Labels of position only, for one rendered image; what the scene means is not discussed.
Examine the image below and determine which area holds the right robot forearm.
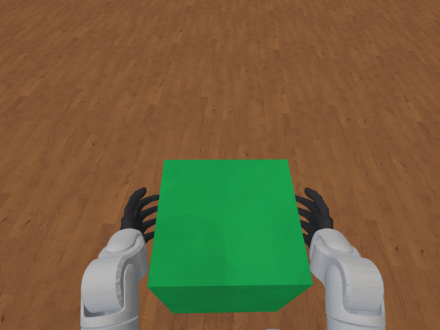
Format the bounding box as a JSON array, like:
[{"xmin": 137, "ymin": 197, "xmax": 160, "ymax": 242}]
[{"xmin": 309, "ymin": 228, "xmax": 386, "ymax": 330}]

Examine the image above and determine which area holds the robot left hand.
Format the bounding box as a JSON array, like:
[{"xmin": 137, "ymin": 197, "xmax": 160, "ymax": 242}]
[{"xmin": 120, "ymin": 187, "xmax": 160, "ymax": 243}]

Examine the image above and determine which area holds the carton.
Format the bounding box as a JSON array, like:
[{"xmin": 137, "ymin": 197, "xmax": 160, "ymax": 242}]
[{"xmin": 147, "ymin": 159, "xmax": 313, "ymax": 314}]

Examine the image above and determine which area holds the robot right hand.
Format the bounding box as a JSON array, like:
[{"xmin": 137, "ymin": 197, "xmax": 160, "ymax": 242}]
[{"xmin": 295, "ymin": 188, "xmax": 333, "ymax": 248}]

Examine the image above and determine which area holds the left robot forearm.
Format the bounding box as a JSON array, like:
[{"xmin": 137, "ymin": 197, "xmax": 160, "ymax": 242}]
[{"xmin": 80, "ymin": 228, "xmax": 149, "ymax": 330}]

